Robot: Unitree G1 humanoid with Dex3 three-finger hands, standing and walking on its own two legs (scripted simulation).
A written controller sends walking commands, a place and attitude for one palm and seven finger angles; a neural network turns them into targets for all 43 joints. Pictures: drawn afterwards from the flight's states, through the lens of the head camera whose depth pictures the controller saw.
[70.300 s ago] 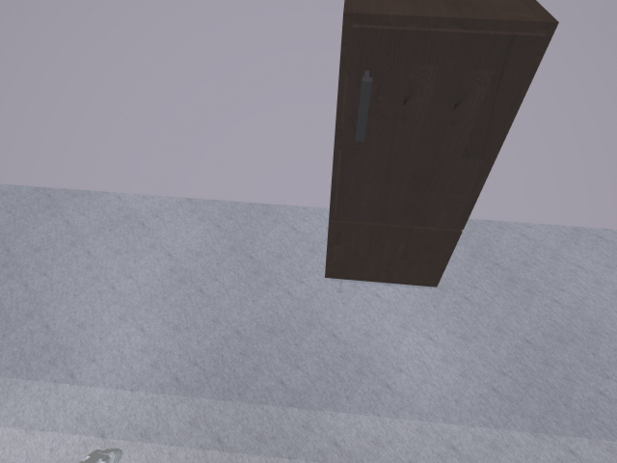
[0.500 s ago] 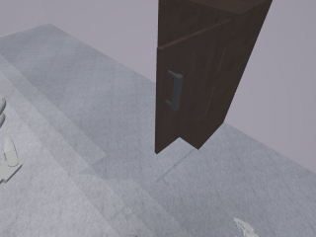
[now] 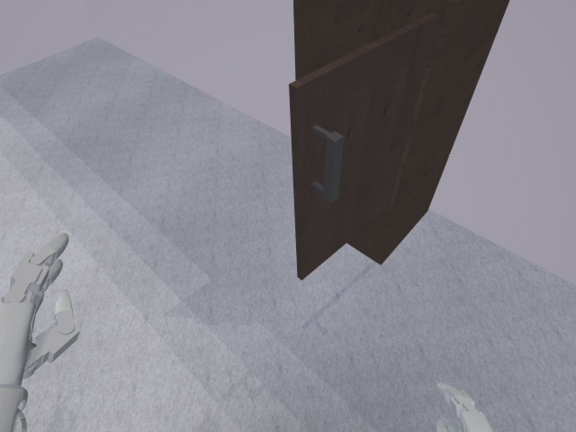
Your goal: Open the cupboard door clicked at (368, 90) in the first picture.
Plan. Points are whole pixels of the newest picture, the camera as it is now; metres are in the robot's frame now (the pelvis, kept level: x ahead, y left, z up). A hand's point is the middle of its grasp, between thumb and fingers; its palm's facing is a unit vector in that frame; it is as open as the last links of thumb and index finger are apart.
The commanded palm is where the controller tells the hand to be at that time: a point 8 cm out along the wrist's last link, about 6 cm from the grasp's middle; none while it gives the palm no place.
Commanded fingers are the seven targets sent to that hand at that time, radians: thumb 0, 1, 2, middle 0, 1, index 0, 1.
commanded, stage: let the arm hang, fingers relaxed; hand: left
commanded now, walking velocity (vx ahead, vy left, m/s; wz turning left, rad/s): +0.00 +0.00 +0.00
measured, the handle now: (325, 164) +0.59 -0.03 +0.02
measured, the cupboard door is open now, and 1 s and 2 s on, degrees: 85 85 85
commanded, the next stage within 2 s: look to check the result in 1.04 s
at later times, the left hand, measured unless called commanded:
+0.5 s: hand out of the picture -0.06 +0.20 -0.16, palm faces +0.02 -0.98 -0.21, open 7.2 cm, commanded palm none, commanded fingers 0.00 0.90 0.90 -0.20 -0.30 -0.20 -0.30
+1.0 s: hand out of the picture -0.03 +0.18 -0.17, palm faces +0.03 -0.99 -0.15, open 7.4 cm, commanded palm none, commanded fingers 0.00 0.90 0.90 -0.20 -0.30 -0.20 -0.30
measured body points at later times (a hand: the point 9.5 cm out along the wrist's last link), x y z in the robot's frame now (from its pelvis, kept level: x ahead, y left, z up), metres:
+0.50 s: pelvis -0.02 +0.02 +0.01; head +0.00 +0.02 +0.46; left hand -0.05 +0.26 -0.14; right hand -0.02 -0.20 -0.15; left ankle +0.02 +0.12 -0.73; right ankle -0.04 -0.10 -0.73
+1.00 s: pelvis -0.02 +0.03 +0.01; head -0.01 +0.03 +0.46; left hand -0.03 +0.24 -0.15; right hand -0.04 -0.18 -0.15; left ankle +0.02 +0.12 -0.73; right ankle -0.04 -0.10 -0.73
